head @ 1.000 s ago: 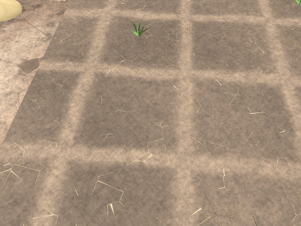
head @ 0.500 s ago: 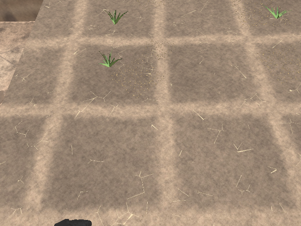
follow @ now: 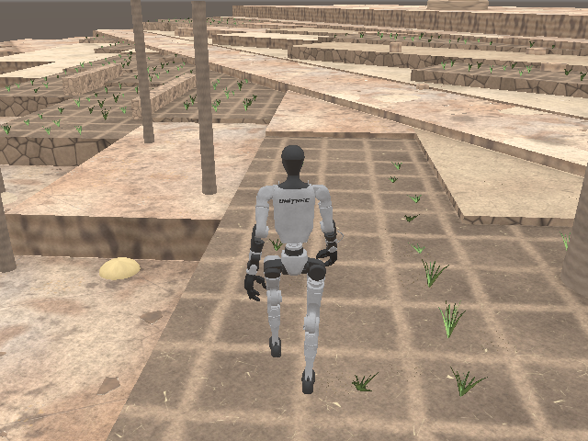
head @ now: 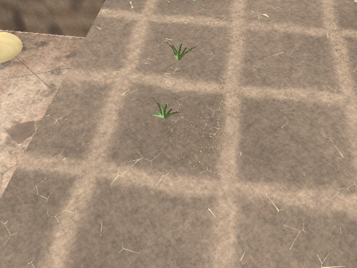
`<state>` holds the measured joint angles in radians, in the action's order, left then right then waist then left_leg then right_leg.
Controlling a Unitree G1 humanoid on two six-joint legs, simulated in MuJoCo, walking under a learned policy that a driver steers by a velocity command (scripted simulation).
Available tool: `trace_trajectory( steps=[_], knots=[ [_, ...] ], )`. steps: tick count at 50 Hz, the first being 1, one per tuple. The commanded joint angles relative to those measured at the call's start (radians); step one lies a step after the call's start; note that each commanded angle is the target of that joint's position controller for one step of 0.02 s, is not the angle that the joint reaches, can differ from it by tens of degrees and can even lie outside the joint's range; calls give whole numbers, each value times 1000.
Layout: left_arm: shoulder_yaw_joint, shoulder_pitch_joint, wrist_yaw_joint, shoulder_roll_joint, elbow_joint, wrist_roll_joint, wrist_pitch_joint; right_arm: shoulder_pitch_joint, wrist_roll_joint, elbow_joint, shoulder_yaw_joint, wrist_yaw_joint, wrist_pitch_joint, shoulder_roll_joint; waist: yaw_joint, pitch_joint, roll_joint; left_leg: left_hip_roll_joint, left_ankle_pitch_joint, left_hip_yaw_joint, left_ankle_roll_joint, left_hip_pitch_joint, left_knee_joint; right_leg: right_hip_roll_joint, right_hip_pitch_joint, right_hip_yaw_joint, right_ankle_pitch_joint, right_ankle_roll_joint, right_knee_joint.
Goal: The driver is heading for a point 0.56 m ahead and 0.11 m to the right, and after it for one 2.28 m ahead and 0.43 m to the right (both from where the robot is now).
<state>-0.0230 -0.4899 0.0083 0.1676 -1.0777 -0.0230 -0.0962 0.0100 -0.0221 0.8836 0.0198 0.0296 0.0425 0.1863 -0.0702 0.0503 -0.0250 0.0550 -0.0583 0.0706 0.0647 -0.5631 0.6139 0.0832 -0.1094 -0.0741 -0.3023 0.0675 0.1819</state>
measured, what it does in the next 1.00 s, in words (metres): walks ahead, turning right: left foot, then right foot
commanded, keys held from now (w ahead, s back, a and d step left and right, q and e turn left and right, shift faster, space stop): w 0.04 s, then w+e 0.60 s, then e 0.20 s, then q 0.16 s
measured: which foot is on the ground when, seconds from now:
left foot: up 0.00-0.04, down 0.06-0.62, up 0.64-1.00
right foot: down 0.00-0.08, up 0.10-0.62, down 0.64-1.00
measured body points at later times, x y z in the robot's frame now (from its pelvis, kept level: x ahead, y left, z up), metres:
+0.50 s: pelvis +0.26 +0.02 +0.00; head +0.28 +0.02 +0.45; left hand +0.44 +0.22 -0.13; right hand +0.16 -0.19 -0.14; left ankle +0.17 +0.10 -0.74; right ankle +0.39 -0.12 -0.69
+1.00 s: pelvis +0.45 -0.06 +0.01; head +0.49 -0.09 +0.45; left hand +0.60 +0.17 -0.12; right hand +0.47 -0.34 -0.13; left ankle +0.62 +0.03 -0.68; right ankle +0.42 -0.08 -0.74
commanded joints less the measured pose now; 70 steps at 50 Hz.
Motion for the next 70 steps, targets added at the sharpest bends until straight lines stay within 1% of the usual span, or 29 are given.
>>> trace_trajectory(
  steps=[1, 3, 4, 5, 6, 8, 11, 16, 25, 28, 31, 32, 33, 34, 36, 37, 39, 43, 49, 53, 57, 58, 59, 60, 61, 62, 64, 66, 70],
  knots=[
    [-30, -31, 13, 157, 12, -7, -2, -6, 1, -56, 25, -9, 26, 87, 65, 41, 94, -43, -100, 19, 44, 56, -68, -315, -11, 106, 788, 113, 106],
    [-28, -8, 9, 156, 14, 0, 3, 269, -9, 37, 50, -26, 44, 125, 175, -100, 58, -83, -73, 25, 90, 418, -155, -256, 88, 66, 868, 81, 423],
    [-16, 0, 4, 123, 48, 12, 0, 455, -36, 71, 75, -39, 53, 208, 234, -231, -29, 133, -152, -207, 143, 694, -168, -203, 306, 38, 542, 62, 717],
    [-1, -126, -1, 26, 55, 51, 5, 483, -41, 70, 93, -33, 47, 288, 173, -338, -238, 409, -215, -672, 269, 910, -290, -15, 650, -5, -216, 24, 1072],
    [-31, -51, 4, 138, 45, 21, 13, 406, -2, 57, 86, -26, 34, 231, 164, -262, -60, 364, -293, -674, 239, 800, -345, -66, 719, 126, -179, 41, 1136],
    [-33, 72, -4, 110, 78, 17, 12, 245, 2, 37, 54, -20, 46, 117, 101, -52, 1, 283, -188, -394, 161, 534, -418, -143, 698, 131, -11, 41, 1057],
    [-37, 61, -22, 67, 73, -8, 51, 266, 6, 68, 36, -33, 68, 62, 48, -16, -38, 204, -24, -191, 92, 408, -460, -170, 610, 120, 43, 21, 991],
    [-41, 211, -39, 59, 137, -5, 80, 360, 9, 97, 41, -42, 84, 94, 47, 23, -35, 181, 114, -33, 65, 442, -484, -188, 764, 89, 190, 3, 919],
    [-19, 496, -56, 51, 255, -6, 73, 493, 3, 142, 37, -66, 69, 113, 107, 74, -36, 199, 367, 131, 48, 616, -433, -140, 757, -52, 276, 31, 507],
    [-29, 463, -53, 72, 257, -10, 73, 481, 0, 143, 45, -76, 55, 142, 73, 39, -64, 218, 707, 182, 43, 683, -300, -76, 654, -100, 151, 85, 466],
    [-61, 236, -42, 125, 195, -15, 65, 446, -2, 123, 60, -72, 32, 186, -24, -93, -78, 223, 820, 203, 46, 645, 96, 17, 379, -107, 38, 160, 384],
    [-88, 93, -31, 185, 157, -28, 59, 417, 3, 97, 62, -64, 31, 190, -102, -165, -11, 200, 587, 209, 16, 470, 372, -44, 153, 22, 20, 207, 287],
    [-117, 97, -18, 301, 171, -33, 59, 446, 19, 30, 42, -45, 36, 73, -35, -239, 222, 19, -326, 191, -47, 31, 766, -369, -151, 510, 130, 354, 256],
    [-120, 89, -18, 320, 185, 2, 72, 329, 20, -24, 56, -41, 48, 145, -58, -274, 132, -87, -479, -35, -65, -131, 911, -445, -167, 789, 298, 421, 127],
    [-98, 198, -5, 242, 190, 15, 68, 280, 28, -42, 48, -46, 66, 133, 17, -83, 3, 17, -319, -89, -61, -135, 777, -394, 50, 488, 685, 339, 131],
    [-89, 245, -4, 207, 200, 19, 63, 300, 17, -28, 52, -51, 57, 133, 61, -46, -41, 37, -308, -92, -68, -73, 701, -336, 145, 387, 778, 288, 128],
    [-72, 270, -1, 173, 209, 27, 52, 329, -17, -31, 53, -52, 13, 121, 103, -59, -19, 40, -305, -94, -91, 28, 605, -264, 243, 295, 863, 244, 125],
    [-78, 210, -1, 224, 207, 17, 44, 303, -11, -60, 46, -46, -28, 101, 105, -105, 36, 15, -219, -62, -116, 12, 471, -208, 239, 231, 1038, 196, 155],
    [-38, 151, 12, 160, 177, 6, 51, 189, 4, -76, 27, -38, -36, 99, 46, -101, 97, 19, -45, -44, -73, 42, 214, -203, 159, 155, 982, 78, 124],
    [-30, 166, 27, 178, 161, -10, 53, 167, 12, -68, 24, -44, -34, 116, 37, -69, 99, -22, -107, -49, -37, 116, 100, -249, 121, 126, 975, 86, 148],
    [-44, 190, 48, 218, 161, 6, 73, 232, 4, -56, 35, -48, -25, 138, 65, -51, 89, -64, -253, -29, 20, 166, -17, -290, 70, 143, 1025, 113, 312],
    [-48, 204, 52, 227, 165, 11, 76, 279, 2, -44, 36, -50, -19, 133, 97, -63, 66, -67, -168, -37, 40, 236, -111, -271, 90, 126, 1008, 94, 397],
    [-53, 219, 56, 237, 185, 13, 74, 347, -1, -32, 47, -54, -11, 170, 128, -110, 9, -3, 170, -141, 81, 375, -152, -216, 180, 90, 872, 58, 543],
    [-50, 213, 52, 207, 224, 15, 72, 390, -4, -40, 72, -55, -8, 265, 115, -147, -137, 207, 711, -404, 199, 522, -154, -59, 396, 12, 299, 2, 816],
    [-37, 205, 43, 149, 240, 10, 93, 394, 22, -36, 70, -47, -24, 255, 107, -217, -236, 346, 821, -610, 348, 541, -230, 59, 537, 54, -345, -26, 990],
    [-35, 205, 37, 154, 225, -11, 106, 365, 29, -42, 71, -38, -31, 242, 84, -161, -88, 320, 620, -556, 346, 457, -264, -5, 551, 130, -326, -38, 1063],
    [-44, 270, 31, 171, 237, -1, 115, 242, 13, -72, 62, -44, -54, 191, 54, -20, -3, 186, 261, -425, 255, 302, -318, -52, 595, 133, -199, -60, 1007],
    [-43, 273, 25, 168, 247, -9, 126, 214, 8, -88, 63, -47, -62, 186, 47, -41, -51, 102, 150, -370, 203, 290, -332, -51, 578, 109, -124, -85, 938],
    [-34, 299, 26, 148, 272, 5, 135, 271, 8, -85, 82, -41, -61, 230, 78, -99, -74, 83, 58, -405, 183, 357, -326, -47, 584, 109, -115, -115, 780]
  ],
)
Keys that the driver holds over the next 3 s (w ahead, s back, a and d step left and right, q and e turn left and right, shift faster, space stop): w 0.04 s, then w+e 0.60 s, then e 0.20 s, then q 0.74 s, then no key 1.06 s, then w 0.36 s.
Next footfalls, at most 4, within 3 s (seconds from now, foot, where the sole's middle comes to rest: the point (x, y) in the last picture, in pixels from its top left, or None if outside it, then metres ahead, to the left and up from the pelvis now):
0.06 left None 0.21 0.10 -0.77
0.64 right None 0.45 -0.10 -0.77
1.18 left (201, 228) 0.62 -0.01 -0.77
1.64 right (250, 255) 0.53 -0.19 -0.77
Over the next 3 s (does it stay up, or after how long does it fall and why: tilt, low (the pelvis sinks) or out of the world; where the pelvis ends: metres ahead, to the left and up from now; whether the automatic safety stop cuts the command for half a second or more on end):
stays up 0.55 -0.12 0.00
